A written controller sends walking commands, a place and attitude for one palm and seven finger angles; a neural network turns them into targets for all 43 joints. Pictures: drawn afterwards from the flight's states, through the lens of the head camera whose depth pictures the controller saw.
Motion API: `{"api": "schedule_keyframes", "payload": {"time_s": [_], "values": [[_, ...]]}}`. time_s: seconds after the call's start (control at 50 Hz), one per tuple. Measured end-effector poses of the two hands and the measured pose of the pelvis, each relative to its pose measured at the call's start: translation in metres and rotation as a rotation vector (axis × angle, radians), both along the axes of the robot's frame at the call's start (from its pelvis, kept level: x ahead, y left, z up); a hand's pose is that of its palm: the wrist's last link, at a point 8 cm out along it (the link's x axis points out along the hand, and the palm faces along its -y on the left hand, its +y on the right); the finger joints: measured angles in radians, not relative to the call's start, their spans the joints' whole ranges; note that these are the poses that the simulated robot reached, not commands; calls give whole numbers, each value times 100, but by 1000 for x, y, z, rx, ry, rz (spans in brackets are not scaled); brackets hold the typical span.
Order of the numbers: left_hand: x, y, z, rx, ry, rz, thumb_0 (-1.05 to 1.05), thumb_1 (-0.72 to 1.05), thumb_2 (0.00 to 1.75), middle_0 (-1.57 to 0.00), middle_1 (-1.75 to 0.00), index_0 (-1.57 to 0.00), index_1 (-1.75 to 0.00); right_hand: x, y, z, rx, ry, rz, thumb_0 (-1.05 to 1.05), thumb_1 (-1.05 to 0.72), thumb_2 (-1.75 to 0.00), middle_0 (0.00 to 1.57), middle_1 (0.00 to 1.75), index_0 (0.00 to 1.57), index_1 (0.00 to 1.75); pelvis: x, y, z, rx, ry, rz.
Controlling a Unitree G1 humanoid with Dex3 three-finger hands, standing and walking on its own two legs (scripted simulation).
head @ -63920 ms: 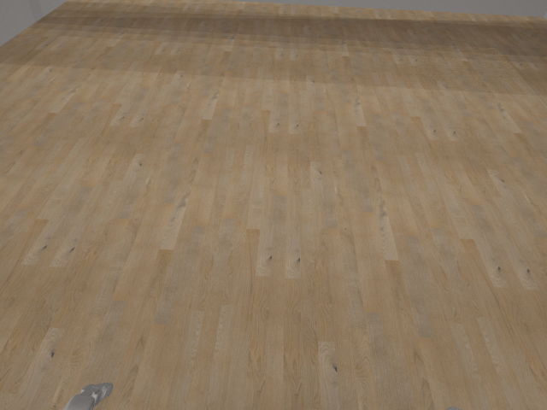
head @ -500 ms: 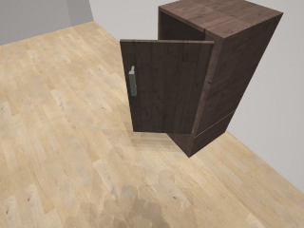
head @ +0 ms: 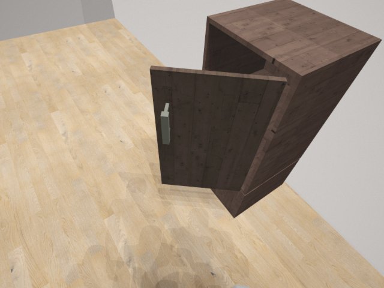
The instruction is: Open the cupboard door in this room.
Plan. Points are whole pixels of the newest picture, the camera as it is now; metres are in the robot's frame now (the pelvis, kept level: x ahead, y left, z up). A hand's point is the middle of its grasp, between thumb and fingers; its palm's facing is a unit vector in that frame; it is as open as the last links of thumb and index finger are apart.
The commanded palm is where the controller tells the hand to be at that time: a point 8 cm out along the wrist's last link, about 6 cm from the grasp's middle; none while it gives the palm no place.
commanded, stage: shuffle to correct the standing spot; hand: left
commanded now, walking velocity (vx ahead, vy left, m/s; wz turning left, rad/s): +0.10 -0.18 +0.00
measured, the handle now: (166, 124) +0.57 +0.13 -0.04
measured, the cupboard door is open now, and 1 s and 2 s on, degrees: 51 51 51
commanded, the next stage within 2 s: come to a stop and stand still in 0.04 s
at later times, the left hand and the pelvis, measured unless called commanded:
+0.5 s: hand out of the picture +0.12 +0.13 -0.18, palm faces +0.07 -0.98 -0.19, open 7.2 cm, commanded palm none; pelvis +0.07 -0.05 +0.00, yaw +2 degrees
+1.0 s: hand out of the picture +0.03 +0.15 -0.17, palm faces +0.03 -0.98 -0.21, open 7.3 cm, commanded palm none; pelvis +0.01 -0.03 +0.00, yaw +0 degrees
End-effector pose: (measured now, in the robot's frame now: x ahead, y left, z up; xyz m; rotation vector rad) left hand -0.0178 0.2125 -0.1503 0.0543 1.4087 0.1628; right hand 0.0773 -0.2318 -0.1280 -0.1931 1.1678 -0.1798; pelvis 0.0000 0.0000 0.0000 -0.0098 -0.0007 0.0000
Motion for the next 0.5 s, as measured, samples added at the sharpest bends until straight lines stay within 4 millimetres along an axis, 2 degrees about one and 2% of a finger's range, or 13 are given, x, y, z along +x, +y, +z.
{"api": "schedule_keyframes", "payload": {"time_s": [0.06, 0.12, 0.22, 0.3, 0.34, 0.42, 0.5], "values": [[43, 3, 7, 37, -72, -26, 1, 93, 90, -19, -30, -20, -30, -8, -15, -1, -1, 56, -16, -2, -95, -90, 20, 30, 20, 30, 12, -10, 3, 1, 10, 5], [76, 0, 12, 65, -109, -60, 1, 93, 90, -19, -30, -20, -30, -17, -31, -6, 10, 108, -49, -1, -94, -90, 20, 30, 20, 30, 26, -25, 2, 6, 16, 9], [115, -21, 13, 102, -150, -90, 1, 93, 90, -19, -30, -20, -30, -29, -60, -22, 27, 207, -89, 0, -92, -90, 20, 30, 20, 30, 50, -52, -6, 3, 14, 14], [127, -43, 16, 89, -150, -81, 1, 92, 90, -19, -30, -20, -30, -24, -68, -21, 31, 260, -87, 1, -92, -90, 20, 30, 20, 30, 64, -61, -2, 0, 11, 25], [131, -46, 15, 95, -141, -70, 1, 94, 90, -20, -30, -20, -30, -17, -67, -20, 37, 263, -83, 1, -92, -90, 20, 30, 20, 30, 68, -63, -1, 4, 8, 25], [133, -46, 10, 85, -123, -57, 1, 94, 90, -20, -30, -20, -30, 2, -59, -19, 42, 249, -59, 1, -91, -90, 20, 30, 20, 30, 71, -62, -1, 4, 0, 27], [127, -37, 0, 68, -102, -31, 1, 93, 90, -20, -30, -20, -30, 25, -49, -16, 25, 210, -31, 1, -92, -90, 20, 30, 20, 30, 70, -52, -4, -2, -9, 31]]}}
